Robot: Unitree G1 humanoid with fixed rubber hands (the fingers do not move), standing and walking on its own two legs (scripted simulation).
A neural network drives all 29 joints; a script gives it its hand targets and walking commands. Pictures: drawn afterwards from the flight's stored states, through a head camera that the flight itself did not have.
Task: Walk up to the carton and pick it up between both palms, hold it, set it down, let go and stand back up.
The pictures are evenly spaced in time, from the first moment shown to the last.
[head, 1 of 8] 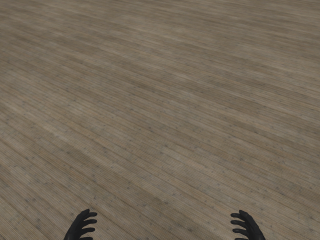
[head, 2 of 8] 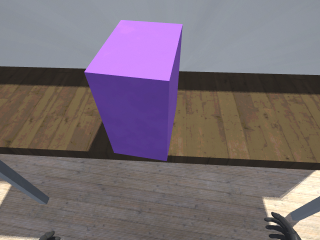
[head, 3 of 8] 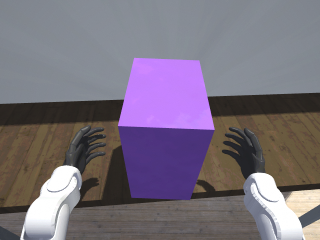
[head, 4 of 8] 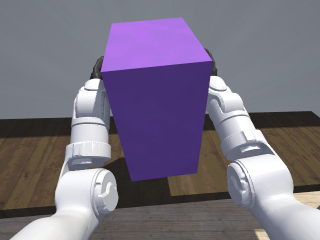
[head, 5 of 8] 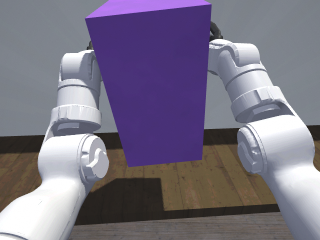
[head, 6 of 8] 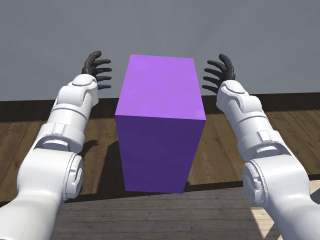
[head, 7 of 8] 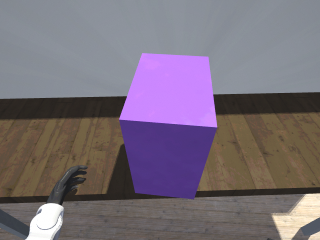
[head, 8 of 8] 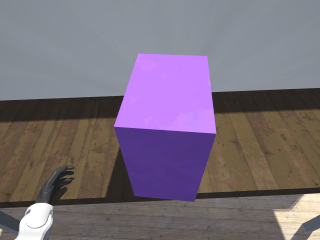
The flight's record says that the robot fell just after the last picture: no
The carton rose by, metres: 0.26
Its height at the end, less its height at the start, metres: +0.00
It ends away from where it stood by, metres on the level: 0.01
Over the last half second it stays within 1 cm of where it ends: yes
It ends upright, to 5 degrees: yes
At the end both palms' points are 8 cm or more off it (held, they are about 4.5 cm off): yes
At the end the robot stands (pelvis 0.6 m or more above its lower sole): yes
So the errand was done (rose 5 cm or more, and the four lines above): yes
